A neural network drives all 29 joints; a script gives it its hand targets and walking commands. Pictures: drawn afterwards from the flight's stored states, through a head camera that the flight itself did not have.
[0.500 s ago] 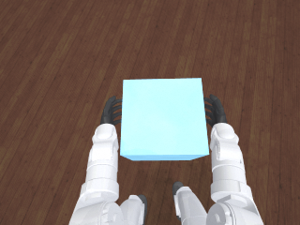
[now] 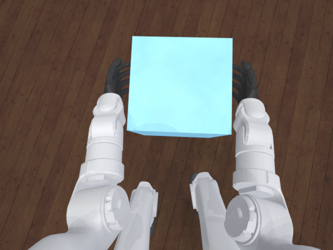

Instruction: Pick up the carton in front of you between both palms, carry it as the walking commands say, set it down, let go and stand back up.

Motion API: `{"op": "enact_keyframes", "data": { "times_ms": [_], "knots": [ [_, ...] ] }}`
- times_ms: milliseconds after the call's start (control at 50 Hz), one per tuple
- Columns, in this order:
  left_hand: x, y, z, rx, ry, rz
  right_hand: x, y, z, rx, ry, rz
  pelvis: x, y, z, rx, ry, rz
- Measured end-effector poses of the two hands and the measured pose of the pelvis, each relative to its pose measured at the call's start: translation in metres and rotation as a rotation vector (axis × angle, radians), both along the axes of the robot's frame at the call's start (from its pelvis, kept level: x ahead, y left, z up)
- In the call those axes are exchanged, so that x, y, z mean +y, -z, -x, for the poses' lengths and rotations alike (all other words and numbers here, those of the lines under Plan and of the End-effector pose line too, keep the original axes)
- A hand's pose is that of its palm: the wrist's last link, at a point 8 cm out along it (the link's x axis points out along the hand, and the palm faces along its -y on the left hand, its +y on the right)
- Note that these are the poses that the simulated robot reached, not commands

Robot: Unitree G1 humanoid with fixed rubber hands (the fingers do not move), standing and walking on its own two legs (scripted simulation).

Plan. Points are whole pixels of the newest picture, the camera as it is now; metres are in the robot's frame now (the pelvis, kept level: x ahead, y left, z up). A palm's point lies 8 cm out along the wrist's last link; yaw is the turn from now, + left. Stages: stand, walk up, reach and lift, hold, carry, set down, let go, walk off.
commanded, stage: set down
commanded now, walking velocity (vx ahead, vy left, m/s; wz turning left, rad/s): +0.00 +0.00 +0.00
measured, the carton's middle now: (178, 97) +0.47 -0.04 -0.16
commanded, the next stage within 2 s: none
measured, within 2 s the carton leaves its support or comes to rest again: rests again in 1.48 s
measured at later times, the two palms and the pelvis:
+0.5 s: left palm (133, 94) +0.52 +0.09 -0.23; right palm (231, 104) +0.46 -0.20 -0.24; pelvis -0.03 +0.01 -0.12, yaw +1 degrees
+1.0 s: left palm (145, 97) +0.55 +0.07 -0.38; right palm (224, 109) +0.48 -0.22 -0.38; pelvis -0.03 +0.01 -0.21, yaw +2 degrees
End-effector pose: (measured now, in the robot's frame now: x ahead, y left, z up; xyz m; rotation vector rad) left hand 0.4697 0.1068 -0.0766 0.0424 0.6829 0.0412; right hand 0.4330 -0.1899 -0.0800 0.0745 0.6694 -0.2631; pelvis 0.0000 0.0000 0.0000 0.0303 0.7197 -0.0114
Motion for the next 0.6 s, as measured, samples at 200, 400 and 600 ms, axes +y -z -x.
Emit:
{"op": "enact_keyframes", "data": {
  "times_ms": [200,400,600],
  "knots": [
    [-0.005,0.066,-0.021,0.0,0.034,-0.009,-0.004,0.068,-0.012,0.002,0.023,0.005,0.0,0.055,0.012,0.077,-0.006,-0.008],
    [-0.011,0.127,-0.039,0.013,0.071,-0.013,-0.009,0.127,-0.021,0.018,0.044,0.017,0.004,0.102,0.021,0.105,-0.019,-0.002],
    [-0.02,0.19,-0.056,0.029,0.111,-0.019,-0.016,0.187,-0.03,0.038,0.066,0.034,0.01,0.142,0.029,0.111,-0.033,0.01]
  ]
}}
